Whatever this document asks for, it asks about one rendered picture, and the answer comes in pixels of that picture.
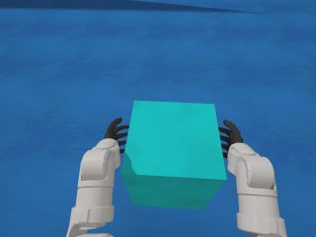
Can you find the carton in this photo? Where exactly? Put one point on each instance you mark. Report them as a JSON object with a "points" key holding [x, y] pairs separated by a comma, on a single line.
{"points": [[173, 155]]}

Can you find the right robot forearm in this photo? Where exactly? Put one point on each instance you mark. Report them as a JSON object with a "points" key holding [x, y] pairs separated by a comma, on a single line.
{"points": [[256, 186]]}

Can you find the robot right hand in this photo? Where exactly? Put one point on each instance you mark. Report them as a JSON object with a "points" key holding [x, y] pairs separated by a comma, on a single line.
{"points": [[234, 136]]}

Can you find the robot left hand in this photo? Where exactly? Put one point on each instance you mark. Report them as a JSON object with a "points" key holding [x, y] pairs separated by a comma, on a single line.
{"points": [[112, 132]]}

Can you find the left robot forearm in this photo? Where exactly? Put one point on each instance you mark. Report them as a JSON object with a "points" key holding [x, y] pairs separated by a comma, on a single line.
{"points": [[94, 202]]}

